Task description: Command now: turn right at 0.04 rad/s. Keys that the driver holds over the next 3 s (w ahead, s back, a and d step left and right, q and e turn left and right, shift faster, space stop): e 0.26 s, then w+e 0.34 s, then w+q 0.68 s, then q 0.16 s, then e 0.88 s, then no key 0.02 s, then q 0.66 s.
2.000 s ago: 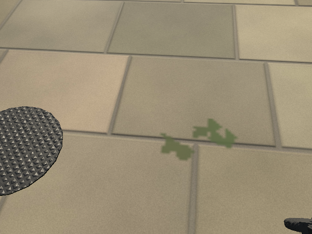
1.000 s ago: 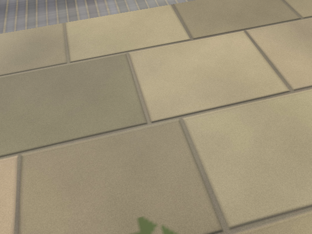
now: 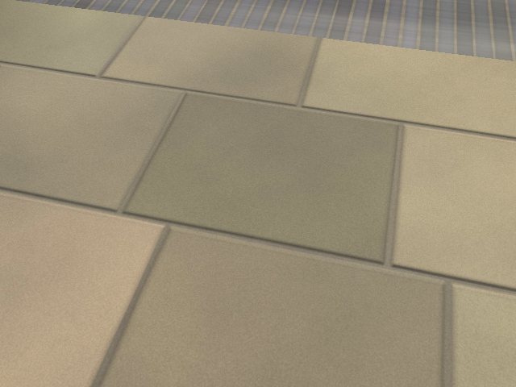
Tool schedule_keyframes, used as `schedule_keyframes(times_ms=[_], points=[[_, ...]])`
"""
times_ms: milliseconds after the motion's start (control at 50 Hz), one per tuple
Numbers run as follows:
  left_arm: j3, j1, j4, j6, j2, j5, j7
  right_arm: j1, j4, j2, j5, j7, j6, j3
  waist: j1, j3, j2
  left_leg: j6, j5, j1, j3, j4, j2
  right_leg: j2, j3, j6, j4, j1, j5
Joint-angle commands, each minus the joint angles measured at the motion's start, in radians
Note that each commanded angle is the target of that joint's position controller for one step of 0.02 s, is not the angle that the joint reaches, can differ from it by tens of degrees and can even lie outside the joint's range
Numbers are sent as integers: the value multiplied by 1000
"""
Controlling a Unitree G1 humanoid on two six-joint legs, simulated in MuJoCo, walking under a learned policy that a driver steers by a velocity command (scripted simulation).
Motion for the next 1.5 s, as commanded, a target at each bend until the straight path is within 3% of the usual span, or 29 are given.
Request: schedule_keyframes(times_ms=[20,40,80,180,260,340,380,400,420,440,520,680,820,880,920,940,960,1000,1020,1060,1120,1200,1280,1360,1380,1400,1420,1440,1500], points=[[16,42,-30,-35,121,15,-20,81,-46,-163,-18,-17,-14,-39,-17,-141,-39,75,444,318,-109,-178,132,-98,141,-70,-28,-68,206],[8,69,-34,-49,85,18,-28,30,-39,-198,-31,-19,-9,-44,35,-138,145,162,446,225,-133,-118,210,-28,60,-14,-41,-81,-13],[25,-52,-47,-40,165,10,-21,-14,-50,-132,-33,-9,-23,-35,-29,-83,110,171,203,133,-103,-149,155,-4,40,22,17,-61,37],[42,-18,-62,-2,147,-5,-7,11,-41,-153,-17,-34,-36,-50,-41,-32,207,244,317,86,-158,-173,289,13,2,11,286,-181,-176],[48,-10,-79,27,121,-11,-22,-53,-44,-165,-5,-34,-48,-58,-31,-28,120,277,498,99,-112,-156,338,-42,16,23,417,-236,-291],[51,39,-79,31,125,-21,-47,-69,-22,-187,22,-15,-47,-66,-8,-58,114,218,-35,5,-25,-183,286,1,-84,-30,182,-22,-114],[74,195,-13,20,154,-23,-42,-54,-4,-120,14,-4,-54,-47,45,-62,10,150,-234,-155,88,28,204,65,-92,-80,23,221,-88],[103,292,-8,6,263,-25,-26,-80,-31,-49,-16,3,-63,-24,69,-56,-271,53,-329,-380,203,448,95,-159,290,-179,-134,344,-144],[104,281,-59,-33,349,5,-41,-155,-107,-52,4,1,-89,-21,70,-62,-338,36,-391,-632,42,632,-49,-347,810,-389,-321,344,-337],[85,241,-69,-59,273,17,-45,-194,-103,-124,40,5,-113,-38,72,-10,-192,62,-330,-680,-43,692,17,-373,810,-393,-363,319,-443],[48,153,-90,-70,193,1,-14,-132,-34,-143,-9,12,-147,-56,2,36,-115,72,43,-552,-32,509,78,-200,456,-239,-337,237,-174],[42,255,-42,-72,172,3,12,-231,-21,-64,7,41,-152,-26,54,30,-133,6,366,-465,38,137,35,-125,211,-188,-349,252,186],[42,302,16,-67,184,2,3,-342,-59,-63,24,86,-171,-5,87,107,-113,97,332,-456,97,-23,19,-195,139,-191,-335,349,353],[49,275,17,-58,215,7,14,-221,-34,-112,18,87,-168,-26,8,-22,-153,166,224,-273,147,-16,-63,-192,78,-157,-149,431,947],[46,232,0,-48,227,18,21,66,31,-179,19,67,-156,-59,-144,-202,-128,236,275,159,106,-26,-64,-149,20,-106,224,271,1083],[23,293,-39,-60,155,40,16,226,44,-271,3,55,-149,-81,-145,-371,72,383,216,593,-315,8,199,-47,0,-38,628,-113,616],[-1,332,-30,-86,104,29,4,247,65,-229,21,60,-152,-70,-121,-479,220,505,46,755,-766,-161,361,124,93,7,890,-361,-270],[17,110,-100,-135,199,-32,-20,147,50,-159,19,42,-139,-49,-138,-204,56,396,-96,501,-552,-248,281,6,155,-26,896,-505,-156],[15,65,-112,-147,186,-16,-20,94,42,-147,9,40,-138,-43,-96,-101,-35,376,-2,325,-468,-285,239,-25,131,-31,800,-477,-108],[22,87,-115,-139,175,16,-16,39,18,-137,-9,34,-140,-35,-25,-41,-11,377,158,125,-381,-335,181,-61,121,-14,698,-373,-64],[12,102,-122,-114,137,30,-11,30,20,-143,10,24,-141,-37,4,-15,19,376,269,-26,-267,-363,137,-76,78,37,530,-327,-37],[-10,-84,-175,-119,85,32,-11,90,42,-186,23,10,-133,-52,-68,-1,27,302,248,-134,-169,-333,53,-17,43,67,182,-208,277],[7,-157,-198,-128,127,4,-21,169,69,-186,36,1,-113,-53,-95,-32,59,260,134,-22,-270,-246,90,15,91,62,27,-153,336],[46,-23,-180,-144,190,28,-17,145,49,-144,22,-6,-88,-45,0,-113,81,154,321,44,-299,62,28,-1,85,-25,-88,61,323],[61,104,-178,-144,252,47,-9,147,14,-81,0,-5,-91,-23,45,-268,-34,106,121,-72,-225,337,-37,-186,229,-96,-30,314,527],[69,140,-161,-121,295,56,-12,344,11,-26,14,0,-98,-1,-31,-421,-356,48,-447,-361,-120,642,-148,-451,605,-289,-26,602,658],[60,131,-171,-104,227,32,-17,360,35,-140,27,-3,-90,-21,-16,-423,-280,26,-387,-434,-138,787,-60,-450,684,-295,-57,559,499],[43,91,-188,-91,163,28,-11,249,24,-189,31,-7,-75,-39,16,-299,-179,6,-310,-475,-110,834,-33,-391,511,-255,-67,459,477],[18,-6,-151,-77,124,37,-21,146,-1,-125,9,-17,-42,-29,-32,-124,-117,-10,-224,-357,-71,686,19,-237,266,-218,-127,134,619]])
